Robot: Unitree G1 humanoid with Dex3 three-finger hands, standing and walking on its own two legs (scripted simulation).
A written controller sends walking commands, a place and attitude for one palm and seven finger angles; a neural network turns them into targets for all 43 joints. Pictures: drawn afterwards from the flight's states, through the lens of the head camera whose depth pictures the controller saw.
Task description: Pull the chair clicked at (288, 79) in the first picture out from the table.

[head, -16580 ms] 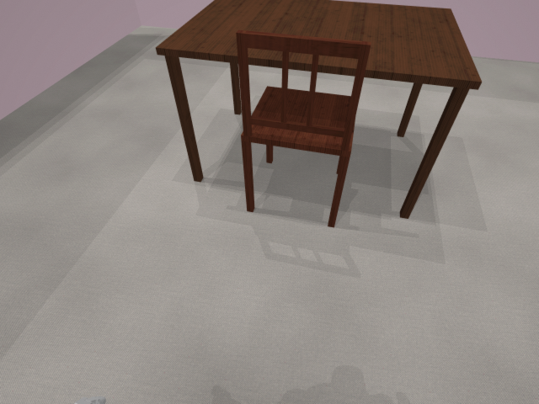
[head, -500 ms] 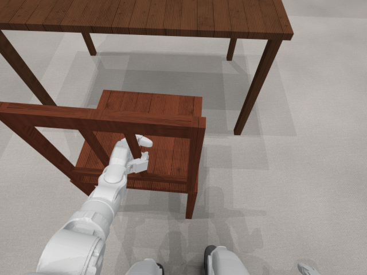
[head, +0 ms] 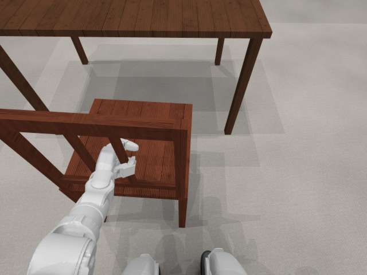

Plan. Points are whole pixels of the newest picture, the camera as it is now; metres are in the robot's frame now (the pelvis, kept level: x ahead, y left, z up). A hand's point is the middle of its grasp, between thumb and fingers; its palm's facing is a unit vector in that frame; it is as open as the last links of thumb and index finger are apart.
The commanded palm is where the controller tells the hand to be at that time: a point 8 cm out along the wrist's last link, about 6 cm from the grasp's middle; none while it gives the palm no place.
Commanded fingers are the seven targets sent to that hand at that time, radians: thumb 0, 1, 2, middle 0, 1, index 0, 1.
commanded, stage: step backward, pulling the chair out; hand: left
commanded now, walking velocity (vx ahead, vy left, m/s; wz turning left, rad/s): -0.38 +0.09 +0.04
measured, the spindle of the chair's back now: (87, 159) +0.39 +0.26 -0.06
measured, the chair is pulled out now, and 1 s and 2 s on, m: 0.42 0.52 0.58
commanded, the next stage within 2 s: stop walking, hand still on the chair in 0.92 s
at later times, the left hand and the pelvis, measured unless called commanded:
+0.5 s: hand (129, 172) +0.35 +0.14 -0.05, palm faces +0.01 -0.98 -0.19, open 5.3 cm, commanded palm +0.35 +0.19 -0.04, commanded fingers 0.00 0.90 0.90 -0.50 -1.45 -0.50 -1.45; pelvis -0.03 +0.00 +0.01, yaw +1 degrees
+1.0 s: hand (124, 201) +0.28 +0.14 -0.04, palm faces +0.02 -0.98 -0.18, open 5.3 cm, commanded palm +0.28 +0.19 -0.04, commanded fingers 0.00 0.90 0.90 -0.50 -1.45 -0.50 -1.45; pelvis -0.10 +0.00 +0.01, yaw -1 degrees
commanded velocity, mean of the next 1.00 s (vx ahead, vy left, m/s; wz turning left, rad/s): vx -0.32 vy -0.01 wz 0.02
